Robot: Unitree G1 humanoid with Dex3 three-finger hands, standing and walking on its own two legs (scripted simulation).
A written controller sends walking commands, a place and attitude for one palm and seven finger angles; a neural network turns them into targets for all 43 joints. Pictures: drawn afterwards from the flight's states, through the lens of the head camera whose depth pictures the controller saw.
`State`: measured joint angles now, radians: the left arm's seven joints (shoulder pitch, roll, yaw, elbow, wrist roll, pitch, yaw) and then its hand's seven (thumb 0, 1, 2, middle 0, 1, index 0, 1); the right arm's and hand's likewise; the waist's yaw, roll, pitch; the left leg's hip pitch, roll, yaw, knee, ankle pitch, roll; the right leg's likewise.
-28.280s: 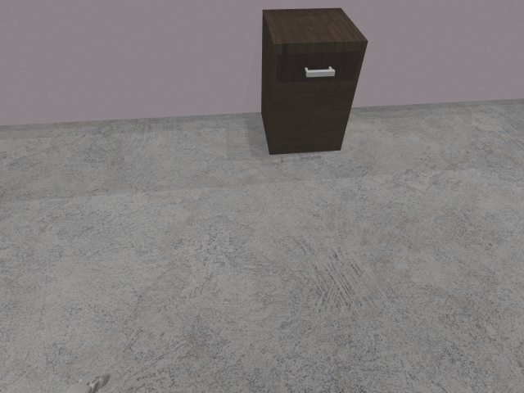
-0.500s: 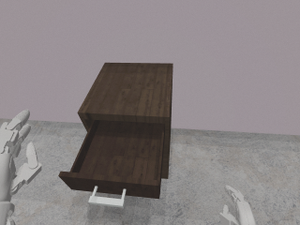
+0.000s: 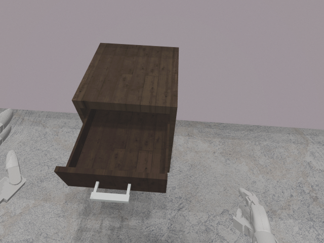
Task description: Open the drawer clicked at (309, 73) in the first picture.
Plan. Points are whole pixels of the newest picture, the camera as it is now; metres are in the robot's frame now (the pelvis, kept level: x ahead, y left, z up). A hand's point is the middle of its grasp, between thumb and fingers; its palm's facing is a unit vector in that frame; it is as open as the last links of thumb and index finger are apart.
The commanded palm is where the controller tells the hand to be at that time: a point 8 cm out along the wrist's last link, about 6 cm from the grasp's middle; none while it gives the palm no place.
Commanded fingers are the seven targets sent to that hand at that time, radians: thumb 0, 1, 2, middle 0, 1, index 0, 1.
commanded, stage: step back with the hand held close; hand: left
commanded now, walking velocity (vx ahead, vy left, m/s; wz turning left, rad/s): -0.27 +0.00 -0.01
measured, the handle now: (111, 191) +0.31 +0.19 -0.24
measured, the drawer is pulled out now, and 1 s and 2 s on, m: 0.29 0.29 0.29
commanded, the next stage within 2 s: stop stepping back and stand still in 0.84 s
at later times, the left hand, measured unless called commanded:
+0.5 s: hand (14, 215) +0.15 +0.23 +0.16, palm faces +0.32 -0.81 -0.49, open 7.4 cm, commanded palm +0.07 +0.27 +0.18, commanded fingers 0.00 0.90 0.90 -0.20 -0.30 -0.20 -0.30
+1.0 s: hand out of the picture +0.04 +0.19 +0.16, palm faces +0.29 -0.85 -0.44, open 7.4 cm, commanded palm -0.02 +0.24 +0.18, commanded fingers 0.00 0.90 0.90 -0.20 -0.30 -0.20 -0.30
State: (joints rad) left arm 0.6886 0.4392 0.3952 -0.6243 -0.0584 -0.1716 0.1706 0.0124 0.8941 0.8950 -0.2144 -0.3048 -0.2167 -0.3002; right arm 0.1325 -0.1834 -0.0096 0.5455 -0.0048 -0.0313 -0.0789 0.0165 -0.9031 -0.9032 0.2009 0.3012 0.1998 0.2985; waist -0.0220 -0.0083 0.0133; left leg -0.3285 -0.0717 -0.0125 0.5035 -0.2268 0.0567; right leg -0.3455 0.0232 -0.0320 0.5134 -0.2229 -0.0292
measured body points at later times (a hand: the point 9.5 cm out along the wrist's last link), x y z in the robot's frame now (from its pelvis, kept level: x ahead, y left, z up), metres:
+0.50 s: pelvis -0.07 -0.01 -0.01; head -0.02 +0.01 +0.44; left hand +0.12 +0.27 +0.19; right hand +0.11 -0.24 -0.08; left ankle -0.01 +0.10 -0.74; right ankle -0.07 -0.12 -0.74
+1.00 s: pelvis -0.17 -0.04 +0.00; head -0.12 -0.01 +0.44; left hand +0.02 +0.23 +0.18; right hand +0.02 -0.25 -0.08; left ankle -0.11 +0.10 -0.74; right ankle -0.18 -0.14 -0.71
